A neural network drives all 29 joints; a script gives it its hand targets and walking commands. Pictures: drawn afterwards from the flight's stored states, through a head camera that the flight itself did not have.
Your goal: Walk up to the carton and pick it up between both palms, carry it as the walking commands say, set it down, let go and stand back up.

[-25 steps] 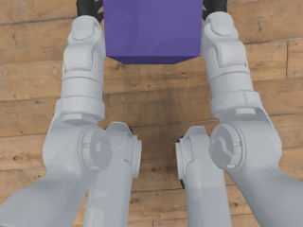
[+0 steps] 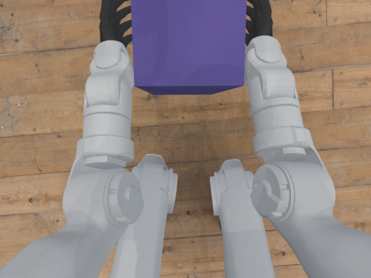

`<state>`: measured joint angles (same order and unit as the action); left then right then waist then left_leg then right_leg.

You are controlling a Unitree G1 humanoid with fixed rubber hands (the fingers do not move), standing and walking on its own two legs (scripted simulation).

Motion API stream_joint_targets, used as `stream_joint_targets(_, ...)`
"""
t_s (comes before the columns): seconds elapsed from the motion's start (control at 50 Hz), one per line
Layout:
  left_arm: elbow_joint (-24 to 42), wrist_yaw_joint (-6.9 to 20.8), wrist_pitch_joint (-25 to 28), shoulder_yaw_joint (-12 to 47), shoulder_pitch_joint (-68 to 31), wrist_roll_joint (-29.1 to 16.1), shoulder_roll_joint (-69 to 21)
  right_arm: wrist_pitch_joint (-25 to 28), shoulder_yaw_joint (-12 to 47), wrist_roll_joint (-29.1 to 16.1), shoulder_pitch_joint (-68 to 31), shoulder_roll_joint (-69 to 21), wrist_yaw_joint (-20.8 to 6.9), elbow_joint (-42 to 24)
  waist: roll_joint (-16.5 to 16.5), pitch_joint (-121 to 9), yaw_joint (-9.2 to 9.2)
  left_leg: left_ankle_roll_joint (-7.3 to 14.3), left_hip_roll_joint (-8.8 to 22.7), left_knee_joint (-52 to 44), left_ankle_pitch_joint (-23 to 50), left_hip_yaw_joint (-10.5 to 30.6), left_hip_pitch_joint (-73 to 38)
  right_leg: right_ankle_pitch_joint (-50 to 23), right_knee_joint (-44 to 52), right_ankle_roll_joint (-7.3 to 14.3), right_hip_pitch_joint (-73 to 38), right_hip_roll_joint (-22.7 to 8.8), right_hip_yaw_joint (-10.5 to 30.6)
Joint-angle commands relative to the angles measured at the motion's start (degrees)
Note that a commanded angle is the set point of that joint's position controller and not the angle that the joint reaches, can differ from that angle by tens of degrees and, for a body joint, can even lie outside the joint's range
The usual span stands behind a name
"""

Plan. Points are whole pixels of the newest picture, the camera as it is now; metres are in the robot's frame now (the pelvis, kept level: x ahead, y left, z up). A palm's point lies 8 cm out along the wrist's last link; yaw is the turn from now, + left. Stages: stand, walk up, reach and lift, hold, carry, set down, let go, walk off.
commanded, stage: reach and lift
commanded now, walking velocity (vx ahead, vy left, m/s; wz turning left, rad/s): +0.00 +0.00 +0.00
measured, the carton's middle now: (184, 43) +0.53 +0.04 -0.19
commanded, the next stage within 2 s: none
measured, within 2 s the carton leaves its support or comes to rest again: neither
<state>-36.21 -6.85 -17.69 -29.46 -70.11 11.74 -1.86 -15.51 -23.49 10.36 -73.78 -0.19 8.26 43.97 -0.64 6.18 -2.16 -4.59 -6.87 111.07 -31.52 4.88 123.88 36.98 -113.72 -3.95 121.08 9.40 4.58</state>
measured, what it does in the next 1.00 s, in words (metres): rises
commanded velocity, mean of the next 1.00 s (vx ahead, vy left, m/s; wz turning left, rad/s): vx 0.00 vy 0.00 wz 0.00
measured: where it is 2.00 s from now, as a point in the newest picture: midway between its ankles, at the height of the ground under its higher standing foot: (189, 209)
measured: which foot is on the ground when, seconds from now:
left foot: down 0.00-1.00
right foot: down 0.00-1.00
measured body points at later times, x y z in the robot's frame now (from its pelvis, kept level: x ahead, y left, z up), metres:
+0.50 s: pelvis +0.00 +0.00 +0.05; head +0.30 +0.01 +0.38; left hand +0.50 +0.15 -0.06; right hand +0.52 -0.09 -0.06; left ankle +0.10 +0.13 -0.41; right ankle +0.08 -0.12 -0.41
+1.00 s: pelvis +0.01 +0.00 +0.11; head +0.28 +0.01 +0.47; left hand +0.49 +0.15 +0.02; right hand +0.51 -0.09 +0.02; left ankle +0.10 +0.13 -0.41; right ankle +0.08 -0.12 -0.41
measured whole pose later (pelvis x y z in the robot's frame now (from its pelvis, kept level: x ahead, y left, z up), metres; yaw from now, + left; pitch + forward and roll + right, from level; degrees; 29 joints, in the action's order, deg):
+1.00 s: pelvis +0.01 +0.00 +0.11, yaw +0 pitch +40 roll +0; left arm -35.3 -5.6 -18.1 -31.3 -56.7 14.1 -7.0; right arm -16.1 -26.4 13.4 -60.6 -5.8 7.0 43.3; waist -0.6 -4.2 -1.6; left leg -4.1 -7.6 91.2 -28.0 6.9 103.0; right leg 32.5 -93.2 -3.4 100.5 9.5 6.8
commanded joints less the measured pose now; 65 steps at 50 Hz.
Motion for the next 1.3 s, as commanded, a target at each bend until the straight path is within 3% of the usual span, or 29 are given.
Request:
stream_joint_targets(0.0,-2.0,12.9,0.9,34.8,-41.1,-8.1,-54.8,-0.4,28.9,-6.0,-33.5,-58.5,-13.5,1.9,-1.5,-70.1,-1.0,1.2,-3.3,-7.7,23.9,-9.8,-43.3,-24.5,10.9,1.3,-33.1,3.1,-7.8)
stream_joint_targets(0.1,-1.4,12.5,0.7,34.2,-41.3,-7.7,-54.3,-1.2,28.5,-5.4,-31.5,-59.2,-13.0,3.3,-2.3,-70.6,-1.51,1.0,-3.5,-9.3,21.8,-10.3,-43.3,-23.4,13.2,1.2,-35.3,3.2,-7.5)
stream_joint_targets(0.24,-1.9,12.8,-0.2,34.3,-40.4,-6.4,-56.1,-1.6,26.3,-4.5,-29.9,-59.1,-13.4,4.6,1.3,-70.2,-0.91,0.8,-3.6,-12.2,20.3,-10.3,-46.9,-21.5,15.6,1.4,-34.9,3.3,-7.1)
stream_joint_targets(0.26,-2.9,12.9,-0.4,33.7,-38.7,-6.2,-55.5,-1.8,26.4,-4.6,-29.8,-60.4,-13.5,4.5,-1.0,-69.9,-0.81,1.1,-3.4,-13.0,19.7,-9.8,-47.1,-20.4,16.4,1.0,-34.2,3.2,-7.7)
stream_joint_targets(0.44,-4.5,13.1,-0.4,31.3,-37.1,-4.9,-57.8,-1.8,24.3,-2.9,-28.7,-60.7,-13.7,6.3,-0.8,-67.7,-0.66,1.1,-3.8,-16.9,18.2,-9.6,-47.8,-19.8,20.7,1.1,-37.7,3.3,-7.4)
stream_joint_targets(0.46,-4.2,13.1,-0.4,31.0,-38.5,-3.9,-56.5,-1.8,23.5,-2.7,-29.1,-60.3,-13.8,6.0,0.6,-67.1,-1.42,1.2,-3.7,-17.0,18.2,-9.9,-47.5,-19.5,21.0,1.2,-36.6,3.3,-6.7)
stream_joint_targets(0.48,-2.6,13.0,-0.2,31.8,-38.2,-4.6,-57.2,-1.9,23.4,-2.0,-28.0,-61.2,-13.8,6.3,-0.9,-68.0,-0.56,0.9,-3.9,-17.6,18.0,-9.6,-48.7,-19.5,21.7,1.2,-37.8,3.4,-7.1)
stream_joint_targets(0.5,-3.0,13.0,-0.3,31.9,-37.9,-4.8,-57.7,-1.9,24.7,-3.0,-27.9,-63.2,-13.8,5.5,-0.7,-70.3,-1.44,1.0,-3.9,-18.1,18.2,-9.7,-49.6,-19.7,21.5,1.1,-38.8,3.3,-7.3)
stream_joint_targets(0.52,-3.9,12.8,-0.4,32.0,-36.7,-5.0,-58.5,-1.8,23.7,-2.6,-28.0,-61.8,-13.9,5.4,-0.5,-69.6,0.51,0.8,-3.8,-18.5,18.0,-9.3,-50.3,-19.4,22.1,1.2,-38.7,3.3,-7.4)
stream_joint_targets(0.54,-3.3,12.9,-0.4,32.0,-37.0,-4.5,-58.2,-1.8,24.0,-2.5,-28.1,-62.2,-13.9,5.6,0.8,-69.5,-1.51,0.8,-4.0,-18.9,18.5,-9.5,-51.0,-19.4,22.6,1.3,-39.0,3.0,-6.6)
stream_joint_targets(0.56,-3.4,12.9,-0.6,32.3,-36.4,-4.8,-59.2,-1.9,23.5,-2.5,-27.4,-62.3,-14.1,6.6,-0.5,-69.4,-0.21,1.2,-4.0,-19.6,18.0,-9.2,-51.7,-18.9,23.4,1.2,-39.6,3.3,-7.1)
stream_joint_targets(0.58,-2.2,12.9,-0.2,31.9,-37.1,-4.6,-57.6,-2.0,24.7,-2.6,-26.3,-63.0,-14.2,6.2,-0.8,-68.8,-1.4,1.1,-3.8,-19.7,18.6,-9.4,-51.0,-20.4,23.1,1.0,-39.2,3.4,-7.0)
stream_joint_targets(0.6,-4.5,12.9,-0.5,31.7,-35.0,-4.2,-58.5,-1.9,24.2,-2.7,-27.0,-62.1,-14.3,6.1,1.1,-68.0,-0.86,0.9,-4.0,-20.4,18.1,-9.6,-50.9,-19.8,23.7,1.4,-39.7,3.3,-6.3)
stream_joint_targets(0.62,-3.9,13.0,-0.5,31.4,-34.3,-4.1,-59.8,-1.9,23.7,-1.8,-24.6,-62.9,-14.3,7.3,-0.3,-67.2,-0.61,1.1,-4.0,-20.9,17.9,-9.1,-50.4,-19.9,24.4,1.4,-40.8,3.3,-6.6)
stream_joint_targets(0.66,-4.7,13.1,-0.4,32.2,-32.8,-4.2,-59.9,-1.4,24.3,-2.7,-25.8,-62.7,-14.4,4.7,0.5,-68.5,0.01,1.2,-4.1,-20.8,18.9,-9.3,-51.2,-20.6,24.9,1.2,-40.4,3.2,-6.7)
stream_joint_targets(0.68,-3.5,13.1,-0.2,32.8,-34.0,-5.0,-60.6,-1.4,25.6,-2.6,-26.9,-63.2,-14.1,3.9,-0.2,-70.6,-0.79,1.0,-4.1,-21.6,19.4,-9.5,-53.5,-20.8,25.7,1.0,-42.4,3.1,-6.7)
stream_joint_targets(0.7,-4.5,13.2,-0.4,31.9,-32.8,-4.8,-60.4,-1.5,24.2,-2.3,-24.5,-62.8,-14.1,5.6,-0.6,-68.0,0.59,1.2,-3.8,-21.9,18.5,-8.8,-51.8,-20.3,25.8,1.2,-41.7,3.2,-7.1)
stream_joint_targets(0.72,-5.7,13.2,-0.5,31.8,-31.4,-4.1,-60.4,-1.2,24.6,-3.0,-25.3,-62.9,-14.1,4.6,1.3,-67.4,-1.22,1.1,-3.9,-22.7,18.1,-9.4,-52.1,-20.0,26.5,1.5,-41.4,3.2,-6.1)
stream_joint_targets(0.74,-3.5,13.0,-0.2,32.9,-33.8,-4.6,-60.6,-1.2,26.0,-2.7,-26.0,-63.2,-14.0,3.8,-0.5,-68.6,-1.11,1.2,-3.8,-23.1,19.2,-8.5,-54.0,-20.4,26.3,1.1,-41.9,3.2,-6.9)
stream_joint_targets(0.76,-4.3,12.8,-0.4,33.5,-31.7,-4.6,-61.4,-1.1,25.8,-3.0,-25.7,-64.1,-14.2,4.0,1.2,-70.6,-0.52,1.0,-4.1,-23.4,19.2,-9.1,-55.9,-20.1,26.5,1.4,-43.2,3.1,-6.9)
stream_joint_targets(0.82,-1.1,12.5,0.1,35.2,-32.6,-5.6,-61.3,-1.3,26.5,-3.2,-23.2,-64.3,-13.9,4.4,0.8,-71.3,0.18,0.8,-3.8,-24.0,19.7,-8.9,-56.6,-21.4,27.4,1.3,-45.6,3.1,-6.2)
stream_joint_targets(0.9,-4.6,12.5,-0.1,32.5,-28.7,-3.9,-61.1,-1.2,26.0,-2.4,-22.6,-64.3,-13.7,3.8,0.1,-67.8,-0.88,1.1,-4.1,-26.3,18.4,-8.7,-56.8,-20.3,29.8,1.2,-45.8,3.2,-5.8)
stream_joint_targets(0.98,-4.4,12.3,0.4,32.9,-27.6,-4.1,-61.8,-1.0,23.9,-0.8,-17.8,-64.6,-14.1,6.8,-0.1,-64.8,0.6,0.7,-4.2,-28.3,18.2,-7.8,-58.8,-19.5,31.5,1.4,-45.2,3.4,-6.6)
stream_joint_targets(1.0,-3.9,12.3,0.4,33.4,-27.7,-4.0,-62.1,-0.7,24.0,-1.3,-19.6,-64.4,-14.1,4.8,1.9,-65.9,-0.21,0.7,-4.1,-29.3,18.7,-7.7,-60.1,-20.3,32.2,1.5,-46.5,3.2,-5.8)
stream_joint_targets(1.02,-4.0,12.2,0.7,33.4,-26.0,-4.2,-62.9,-0.7,25.9,-1.4,-19.1,-65.5,-14.1,4.5,-0.1,-67.2,0.13,1.1,-3.9,-29.1,20.9,-7.9,-61.0,-22.1,32.4,1.4,-47.5,3.2,-5.5)
stream_joint_targets(1.04,-5.0,12.3,0.8,33.1,-25.2,-3.9,-62.6,-0.2,25.6,-2.0,-18.4,-64.9,-14.1,3.3,1.2,-67.0,-0.15,1.1,-3.8,-29.7,21.2,-7.8,-61.1,-22.5,32.9,1.2,-47.2,3.3,-5.6)
stream_joint_targets(1.1,-3.6,12.4,1.3,33.9,-24.1,-3.8,-63.5,0.1,26.1,-1.3,-16.6,-65.9,-14.1,4.5,0.4,-66.3,-0.64,1.2,-4.1,-31.4,21.3,-7.3,-62.4,-22.2,34.6,1.1,-50.2,3.2,-5.5)
stream_joint_targets(1.18,-1.3,12.2,1.9,36.6,-23.8,-5.0,-63.1,0.3,28.1,-1.9,-14.1,-67.3,-13.7,3.6,-0.1,-67.8,0.08,0.7,-3.9,-32.5,23.0,-7.5,-64.5,-24.6,36.0,1.0,-53.0,3.0,-5.1)
stream_joint_targets(1.28,-4.2,12.5,1.5,34.2,-20.0,-3.5,-63.7,0.2,27.0,-0.3,-12.5,-67.0,-13.7,3.9,0.6,-62.1,-0.26,1.2,-3.9,-35.7,20.0,-7.3,-65.3,-22.1,39.2,1.3,-55.2,2.8,-4.4)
